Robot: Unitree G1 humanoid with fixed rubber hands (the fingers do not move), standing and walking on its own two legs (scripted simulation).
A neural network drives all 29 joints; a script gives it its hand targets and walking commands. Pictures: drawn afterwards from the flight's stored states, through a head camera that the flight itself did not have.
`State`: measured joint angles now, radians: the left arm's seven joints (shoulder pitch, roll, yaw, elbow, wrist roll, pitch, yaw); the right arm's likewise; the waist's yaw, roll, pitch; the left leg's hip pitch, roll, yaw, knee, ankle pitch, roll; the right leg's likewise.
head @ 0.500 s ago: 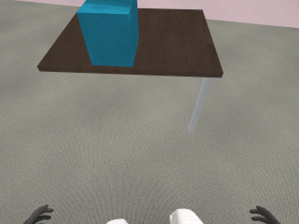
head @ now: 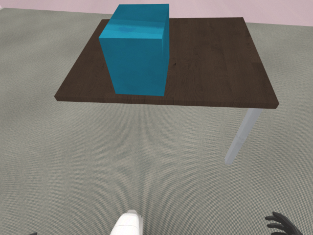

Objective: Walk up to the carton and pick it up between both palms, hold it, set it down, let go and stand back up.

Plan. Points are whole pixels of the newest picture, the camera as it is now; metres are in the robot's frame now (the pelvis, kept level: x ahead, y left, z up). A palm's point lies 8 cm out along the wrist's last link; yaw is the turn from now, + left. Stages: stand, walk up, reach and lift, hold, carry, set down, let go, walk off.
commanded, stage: walk up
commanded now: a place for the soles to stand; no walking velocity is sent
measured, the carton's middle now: (141, 50) +0.81 +0.13 +0.02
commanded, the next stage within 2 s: none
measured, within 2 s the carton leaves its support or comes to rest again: neither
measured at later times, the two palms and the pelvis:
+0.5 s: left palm (25, 174) +0.25 +0.41 -0.03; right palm (252, 197) +0.24 -0.23 -0.09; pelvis +0.16 +0.09 +0.00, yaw -1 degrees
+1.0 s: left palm (27, 132) +0.42 +0.51 -0.07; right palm (202, 143) +0.40 -0.11 -0.08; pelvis +0.31 +0.20 -0.01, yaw +0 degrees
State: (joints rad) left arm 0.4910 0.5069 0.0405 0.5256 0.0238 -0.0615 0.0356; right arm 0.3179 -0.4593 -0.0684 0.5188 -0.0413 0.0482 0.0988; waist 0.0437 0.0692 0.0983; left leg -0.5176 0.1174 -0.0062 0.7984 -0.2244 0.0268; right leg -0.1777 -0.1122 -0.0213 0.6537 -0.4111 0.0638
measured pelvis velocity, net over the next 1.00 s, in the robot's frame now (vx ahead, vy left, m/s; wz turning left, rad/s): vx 0.31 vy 0.20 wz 0.00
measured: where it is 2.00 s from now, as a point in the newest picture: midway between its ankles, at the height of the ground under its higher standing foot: (137, 206)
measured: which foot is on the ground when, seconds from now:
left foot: up 0.00-0.02, down 0.04-0.34, up 0.36-0.70, down 0.72-1.00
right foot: down 0.00-0.04, up 0.06-0.32, down 0.34-0.72, up 0.74-0.98, down 1.00-1.00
